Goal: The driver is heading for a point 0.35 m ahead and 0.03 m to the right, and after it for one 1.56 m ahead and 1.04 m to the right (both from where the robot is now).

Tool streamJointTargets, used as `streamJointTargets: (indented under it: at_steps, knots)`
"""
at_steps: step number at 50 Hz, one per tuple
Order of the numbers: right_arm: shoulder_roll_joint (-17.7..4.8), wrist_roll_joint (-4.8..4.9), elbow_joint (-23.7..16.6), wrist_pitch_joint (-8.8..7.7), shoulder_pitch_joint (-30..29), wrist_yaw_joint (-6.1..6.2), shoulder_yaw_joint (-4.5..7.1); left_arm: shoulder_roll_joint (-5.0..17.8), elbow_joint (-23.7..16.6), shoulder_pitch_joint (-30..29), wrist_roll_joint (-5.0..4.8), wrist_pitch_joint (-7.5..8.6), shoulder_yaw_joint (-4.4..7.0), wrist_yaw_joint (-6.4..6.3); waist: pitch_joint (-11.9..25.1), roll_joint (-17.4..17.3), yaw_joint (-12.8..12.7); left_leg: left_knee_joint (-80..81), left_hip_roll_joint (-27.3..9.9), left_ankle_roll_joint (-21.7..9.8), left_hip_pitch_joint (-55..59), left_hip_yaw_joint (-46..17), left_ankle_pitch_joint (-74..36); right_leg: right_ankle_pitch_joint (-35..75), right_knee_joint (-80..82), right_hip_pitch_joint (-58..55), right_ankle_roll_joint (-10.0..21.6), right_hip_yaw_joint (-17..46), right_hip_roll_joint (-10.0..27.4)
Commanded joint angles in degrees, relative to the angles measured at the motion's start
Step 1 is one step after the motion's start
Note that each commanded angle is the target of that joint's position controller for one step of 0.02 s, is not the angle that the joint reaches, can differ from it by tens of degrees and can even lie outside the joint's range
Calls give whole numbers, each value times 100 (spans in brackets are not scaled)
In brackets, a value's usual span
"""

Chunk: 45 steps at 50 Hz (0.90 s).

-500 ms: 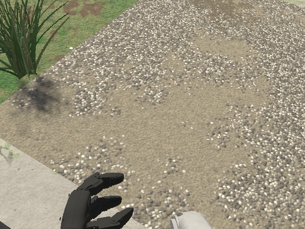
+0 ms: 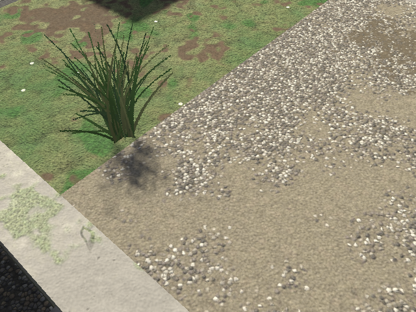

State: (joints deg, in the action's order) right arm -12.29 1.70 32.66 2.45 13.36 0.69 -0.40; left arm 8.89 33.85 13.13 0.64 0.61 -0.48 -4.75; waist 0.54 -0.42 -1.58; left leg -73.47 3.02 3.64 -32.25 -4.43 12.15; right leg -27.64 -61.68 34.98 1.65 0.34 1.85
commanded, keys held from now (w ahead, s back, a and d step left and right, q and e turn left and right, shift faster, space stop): w+shift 0.40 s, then w+e+shift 0.02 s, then e+shift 0.58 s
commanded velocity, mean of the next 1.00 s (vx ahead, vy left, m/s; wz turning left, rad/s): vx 0.42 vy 0.00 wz -0.35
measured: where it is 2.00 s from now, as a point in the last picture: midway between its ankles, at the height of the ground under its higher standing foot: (378, 272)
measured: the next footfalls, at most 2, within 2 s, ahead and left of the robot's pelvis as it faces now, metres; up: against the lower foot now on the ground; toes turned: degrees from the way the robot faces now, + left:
left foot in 0.18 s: +0.00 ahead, +0.15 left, -0.17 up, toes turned +4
right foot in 0.54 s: +0.36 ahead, -0.07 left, +0.00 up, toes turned -6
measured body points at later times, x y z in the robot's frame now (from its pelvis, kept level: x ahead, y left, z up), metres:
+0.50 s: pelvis +0.18 +0.02 -0.09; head +0.20 +0.05 +0.36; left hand +0.48 +0.13 -0.09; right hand +0.06 -0.15 -0.22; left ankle -0.04 +0.14 -0.82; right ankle +0.32 -0.08 -0.62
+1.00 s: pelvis +0.46 +0.00 +0.05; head +0.49 +0.00 +0.50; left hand +0.66 +0.23 -0.06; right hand +0.59 -0.30 +0.00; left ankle +0.62 +0.05 -0.67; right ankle +0.32 -0.06 -0.63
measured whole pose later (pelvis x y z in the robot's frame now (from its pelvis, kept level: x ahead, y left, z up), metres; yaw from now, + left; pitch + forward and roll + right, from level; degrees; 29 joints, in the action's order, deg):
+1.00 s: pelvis +0.46 +0.00 +0.05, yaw -27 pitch +3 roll +1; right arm -12.5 -1.8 32.1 -4.1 1.5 2.4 -0.2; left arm 17.3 39.1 17.1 -1.2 -0.8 4.0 -1.7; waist 0.2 1.9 -4.0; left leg -30.7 3.3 -0.3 -29.9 -3.7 4.4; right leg -32.6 -55.0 19.8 0.9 13.0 -9.1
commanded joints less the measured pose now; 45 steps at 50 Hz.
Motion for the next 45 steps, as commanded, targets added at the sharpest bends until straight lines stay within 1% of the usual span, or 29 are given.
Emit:
streamJointTargets:
  at_steps: [1,3,5,7,9,10,11,12,13,14,15,17,18,21,22,23,24,26,27,28,29,30,31,32,34,35,39,41,45]
  knots:
    - [-319,22,-205,-98,320,-76,93,1054,-200,41,-81,51,334,37,629,1096,63,1338,-271,-269,353,383,278,-1753,1946,-315,1131,2081,941]
    - [-376,-26,-110,-125,493,-179,113,1248,-250,-339,-157,104,388,67,419,1200,151,2265,-394,-628,1337,579,123,-2739,2056,609,1000,2135,1016]
    - [-77,-62,233,-138,994,-211,74,917,-303,-859,-255,73,271,122,68,891,396,4111,-553,-963,2596,1105,-961,-2529,1625,1564,841,1583,894]
    - [306,-153,734,-142,1433,-239,54,463,-358,-899,-336,-17,140,235,-497,208,409,5879,-599,-1158,3405,1549,-1520,-1893,234,2106,615,922,611]
    - [556,-376,1132,-442,2329,-359,23,-623,-412,-1063,-330,69,-154,575,-182,-683,694,5175,-1186,-1147,4128,219,-1293,-1430,-4541,3320,354,475,-321]
    - [-148,-405,1032,-584,1985,-422,157,-865,-493,-722,-352,263,-214,707,-52,-881,215,4096,-1785,-669,4035,-623,-3662,-1089,-6691,4314,206,647,-399]
    - [-1015,-298,1064,-591,2378,-441,474,-485,-327,-17,-380,442,-213,778,717,-942,148,4353,-2385,-1080,4636,-1498,-3294,-714,-7547,4755,32,566,-235]
    - [-2147,-72,1326,-528,2694,-288,794,-484,-628,-393,-507,561,-402,755,573,-1683,300,6166,-3550,-2251,5104,-3747,1723,-10,-7112,6016,-179,498,364]
    - [-988,-114,1223,-532,2375,-133,472,-149,-899,-1937,-633,548,-289,675,-600,-524,786,6898,-3444,-2322,4650,-4080,3652,692,-7265,6901,-367,620,561]
    - [-248,-245,1350,-472,2024,-8,171,-340,-1083,-2979,-509,483,-322,637,-1313,-139,816,7046,-3078,-2248,4019,-3807,3950,726,-7920,7231,-483,506,475]
    - [-83,-224,1362,-542,2021,43,74,-438,-1140,-2892,-397,452,-403,614,-1516,-252,749,7041,-2801,-2227,3785,-3473,3469,744,-8149,7094,-513,428,480]
    - [326,-133,1588,-552,1979,84,-94,-560,-1233,-2480,-270,435,-518,736,-1727,-342,270,6728,-2255,-1787,3125,-2051,2251,536,-7949,6871,-306,594,689]
    - [378,-166,1617,-551,1848,64,-145,-440,-1223,-2368,-340,431,-536,779,-1751,-299,107,6893,-1989,-1548,2418,-1322,1970,678,-7206,6273,-209,311,714]
    - [97,-125,1904,-610,1841,108,-129,-406,-1673,-3110,-175,435,-688,781,-1264,-286,85,8014,-1503,-1376,845,168,5,1169,-4625,3289,-101,-909,747]
    - [-35,-17,1958,-599,1696,100,-137,-412,-1690,-2976,-142,504,-699,759,-707,-237,-142,7811,-1207,-1175,501,940,-2716,1271,-3127,1097,112,-1396,473]
    - [-447,47,2191,-648,2354,103,-66,-348,-1716,-3036,-132,600,-648,692,151,-492,-61,7027,-1203,-1190,1283,1008,-6620,1094,-2451,-254,244,-1870,-59]
    - [-1094,-80,2254,-637,2458,91,43,-134,-1652,-2495,-236,582,-500,652,618,-1654,-391,6246,-1500,-1213,2355,952,-9639,65,-1969,-606,403,-1889,-480]
    - [-1527,-371,1993,-487,1895,215,228,1014,-1022,-751,-347,353,85,700,1181,-2784,-1165,3952,-1737,-1180,4446,841,-12084,-207,164,-650,811,-967,-893]
    - [-1434,-476,1608,-519,1585,301,266,1514,-493,357,-218,259,314,809,1686,-2030,-1386,2446,-1677,-1154,3443,437,-10364,574,954,-2350,1085,619,-685]
    - [-494,-500,1076,-726,1415,158,133,2148,-199,844,50,199,452,766,2217,2013,-741,-278,67,-744,796,92,-2505,1311,2985,-4249,2069,4272,835]
    - [-414,-461,1106,-1046,1279,-177,164,1603,-15,775,237,108,311,553,2691,2444,-592,-2944,655,-633,-69,-814,65,2616,4259,-4424,2216,5935,1335]
    - [-326,-261,791,-1073,904,-375,215,1061,190,531,6,120,198,542,1640,1730,-286,-3996,382,-650,-763,-812,396,2883,4141,-3465,1772,5141,1262]
    - [-189,-236,271,-1031,64,-343,115,684,419,336,-184,188,148,616,304,764,-76,-3948,198,-781,-1300,-456,717,2714,3671,-2311,1413,3860,816]
    - [8,-295,-7,-949,-349,-313,18,485,641,223,-168,224,146,639,-236,233,171,-4130,76,-898,-1789,-277,1042,2036,3565,-1702,1259,3025,538]
    - [264,-241,-172,-833,45,-277,-134,334,713,-22,-95,316,152,675,-360,-8,756,-3568,-243,-991,-1647,-163,940,2293,3622,-1025,1016,1867,51]
    - [-5,-174,-120,-800,197,-195,-96,648,581,-330,-110,369,238,679,-524,-155,902,-2521,-389,-894,-1645,-6,857,2805,3970,-803,1092,1651,-34]
    - [-289,-514,-412,-882,-632,181,-78,1144,554,-183,-140,348,355,444,220,-7,693,1276,-102,-376,326,715,-663,5322,3996,-152,887,952,-575]
    - [-194,-343,-559,-822,-1132,210,-97,1412,559,295,-317,180,482,303,636,445,336,2849,287,-78,938,644,-1105,4542,3890,-665,701,1184,-644]
    - [-784,-64,-480,-712,-1084,130,217,1485,264,269,-346,-120,592,183,753,1027,360,4549,208,80,1152,-142,-1126,3458,3180,-2076,502,2504,-211]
